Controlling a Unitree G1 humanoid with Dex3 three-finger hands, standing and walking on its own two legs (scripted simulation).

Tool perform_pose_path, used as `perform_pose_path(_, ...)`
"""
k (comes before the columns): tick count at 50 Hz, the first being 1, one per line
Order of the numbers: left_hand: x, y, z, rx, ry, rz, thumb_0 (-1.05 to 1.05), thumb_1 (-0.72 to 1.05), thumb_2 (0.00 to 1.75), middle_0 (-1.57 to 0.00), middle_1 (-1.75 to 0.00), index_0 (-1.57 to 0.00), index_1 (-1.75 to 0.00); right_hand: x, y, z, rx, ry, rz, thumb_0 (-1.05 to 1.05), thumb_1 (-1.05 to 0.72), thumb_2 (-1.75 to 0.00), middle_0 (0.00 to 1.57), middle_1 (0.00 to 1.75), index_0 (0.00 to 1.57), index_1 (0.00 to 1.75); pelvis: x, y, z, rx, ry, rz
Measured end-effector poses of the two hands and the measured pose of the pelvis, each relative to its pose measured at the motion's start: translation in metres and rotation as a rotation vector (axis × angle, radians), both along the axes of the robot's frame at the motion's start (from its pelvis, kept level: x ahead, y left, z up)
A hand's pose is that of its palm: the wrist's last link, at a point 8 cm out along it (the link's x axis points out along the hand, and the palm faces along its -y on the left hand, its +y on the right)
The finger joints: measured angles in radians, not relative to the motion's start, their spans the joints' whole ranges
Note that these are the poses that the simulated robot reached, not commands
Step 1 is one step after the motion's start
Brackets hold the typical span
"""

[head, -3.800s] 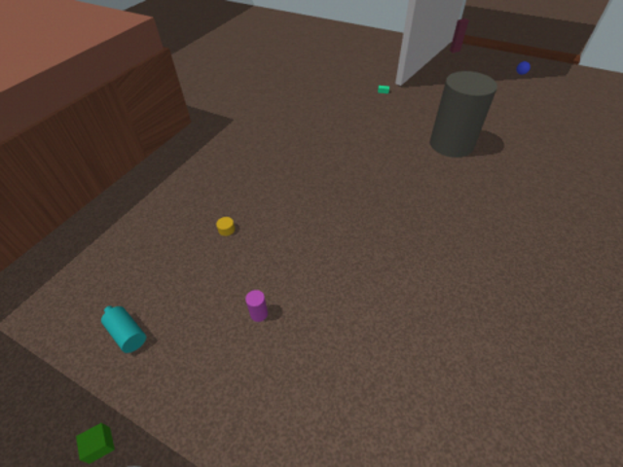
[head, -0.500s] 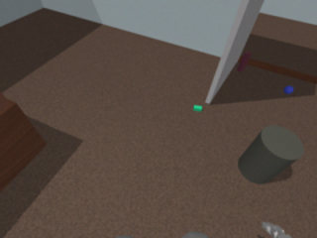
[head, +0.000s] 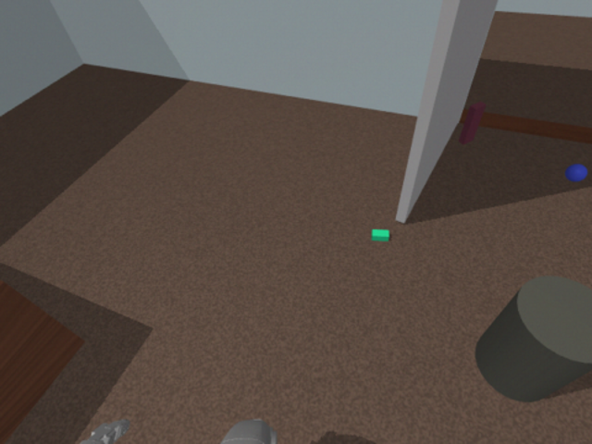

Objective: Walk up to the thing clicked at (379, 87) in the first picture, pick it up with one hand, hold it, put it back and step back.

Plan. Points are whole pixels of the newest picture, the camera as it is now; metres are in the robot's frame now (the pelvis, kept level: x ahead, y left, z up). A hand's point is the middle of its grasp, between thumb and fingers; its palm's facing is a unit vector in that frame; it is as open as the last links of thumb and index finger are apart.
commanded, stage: walk up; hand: right
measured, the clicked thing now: (380, 235) +1.01 -0.27 -0.75
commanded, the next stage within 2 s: none
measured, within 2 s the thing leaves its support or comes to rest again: neither
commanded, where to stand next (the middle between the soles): +0.58 -0.01 m, yaw +2 degrees
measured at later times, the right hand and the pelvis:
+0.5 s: hand (472, 360) +0.26 -0.25 -0.12, palm faces -0.03 +0.91 -0.40, open 7.4 cm; pelvis +0.19 +0.02 +0.00, yaw +0 degrees
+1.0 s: hand (472, 284) +0.41 -0.30 -0.15, palm faces -0.10 +0.94 -0.33, open 7.4 cm; pelvis +0.35 -0.03 +0.00, yaw +1 degrees
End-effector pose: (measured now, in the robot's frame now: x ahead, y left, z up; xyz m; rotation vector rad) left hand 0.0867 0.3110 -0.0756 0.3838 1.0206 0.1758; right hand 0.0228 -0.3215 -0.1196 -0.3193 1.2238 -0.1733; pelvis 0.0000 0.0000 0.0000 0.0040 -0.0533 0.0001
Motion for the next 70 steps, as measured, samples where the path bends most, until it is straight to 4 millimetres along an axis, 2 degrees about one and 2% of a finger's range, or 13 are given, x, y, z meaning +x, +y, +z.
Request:
perform_pose_path(5,0.010,0.004,-0.006,-0.013,0.047,0.033,0.00,0.90,0.90,-0.20,-0.30,-0.21,-0.30,0.059,0.005,0.009,0.005,-0.023,0.038,0.01,-0.91,-0.90,0.20,0.30,0.20,0.30,0.038,-0.001,0.003,-0.009,0.000,0.009)
perform_pose_path(10,0.025,0.018,-0.025,-0.039,0.104,0.078,0.01,0.90,0.90,-0.20,-0.30,-0.21,-0.30,0.125,0.016,0.017,-0.018,-0.062,0.066,0.01,-0.91,-0.90,0.20,0.30,0.20,0.30,0.081,0.009,-0.003,-0.029,0.003,0.018)
perform_pose_path(16,0.065,0.035,-0.055,-0.063,0.167,0.092,0.01,0.90,0.90,-0.20,-0.30,-0.21,-0.30,0.198,0.036,0.024,-0.066,-0.160,0.081,0.01,-0.91,-0.90,0.20,0.30,0.20,0.30,0.131,0.028,-0.015,-0.012,0.000,0.016)
perform_pose_path(21,0.116,0.032,-0.049,-0.085,0.154,0.054,0.01,0.91,0.90,-0.20,-0.30,-0.20,-0.30,0.220,0.042,0.040,-0.071,-0.176,0.062,0.01,-0.90,-0.90,0.21,0.30,0.20,0.30,0.160,0.029,-0.003,-0.014,0.002,0.010)
perform_pose_path(26,0.163,0.026,-0.038,-0.078,0.132,0.023,0.01,0.91,0.90,-0.20,-0.30,-0.20,-0.30,0.232,0.030,0.039,-0.071,-0.136,0.045,0.01,-0.90,-0.90,0.21,0.30,0.20,0.30,0.192,0.022,0.001,0.002,0.011,0.002)
perform_pose_path(30,0.200,0.018,-0.029,-0.045,0.128,0.004,0.01,0.91,0.90,-0.20,-0.30,-0.20,-0.30,0.241,0.010,0.028,-0.059,-0.106,0.018,0.01,-0.90,-0.90,0.21,0.30,0.20,0.30,0.220,0.010,-0.002,0.019,0.014,-0.005)
perform_pose_path(35,0.247,0.001,-0.023,0.018,0.076,0.005,0.01,0.91,0.90,-0.20,-0.30,-0.21,-0.30,0.263,-0.021,-0.002,-0.041,-0.045,-0.003,0.01,-0.90,-0.90,0.21,0.30,0.20,0.30,0.262,-0.016,-0.016,0.008,0.008,-0.006)
perform_pose_path(39,0.264,-0.013,-0.012,0.029,0.040,0.036,0.01,0.91,0.90,-0.20,-0.30,-0.21,-0.30,0.293,-0.029,-0.009,-0.025,-0.005,0.008,0.01,-0.91,-0.90,0.20,0.30,0.20,0.30,0.286,-0.027,-0.012,0.010,0.001,0.001)
perform_pose_path(46,0.275,-0.024,-0.006,0.021,0.091,0.068,0.00,0.90,0.90,-0.20,-0.30,-0.21,-0.30,0.353,-0.027,0.001,0.006,-0.020,0.051,0.01,-0.91,-0.90,0.20,0.30,0.20,0.30,0.326,-0.033,-0.001,-0.006,-0.003,0.018)
perform_pose_path(52,0.292,-0.015,-0.020,-0.013,0.138,0.098,0.01,0.90,0.90,-0.20,-0.30,-0.21,-0.30,0.408,-0.018,0.013,-0.012,-0.038,0.082,0.01,-0.91,-0.90,0.20,0.30,0.20,0.30,0.364,-0.027,-0.001,-0.015,0.002,0.026)
perform_pose_path(57,0.323,0.000,-0.048,-0.039,0.165,0.102,0.01,0.90,0.90,-0.20,-0.30,-0.21,-0.30,0.455,-0.007,0.016,-0.069,-0.107,0.088,0.01,-0.91,-0.90,0.20,0.30,0.20,0.30,0.400,-0.011,-0.016,0.001,-0.001,0.026)
perform_pose_path(65,0.404,-0.010,-0.044,-0.060,0.123,0.041,0.01,0.91,0.90,-0.20,-0.30,-0.20,-0.30,0.478,-0.008,0.031,-0.079,-0.119,0.059,0.01,-0.90,-0.90,0.21,0.30,0.20,0.30,0.436,-0.015,-0.006,0.001,0.002,0.024)
perform_pose_path(70,0.440,-0.021,-0.038,-0.023,0.102,0.033,0.01,0.91,0.90,-0.20,-0.30,-0.21,-0.30,0.487,-0.028,0.016,-0.077,-0.070,0.045,0.01,-0.90,-0.90,0.21,0.30,0.20,0.30,0.458,-0.030,-0.011,0.006,0.007,0.027)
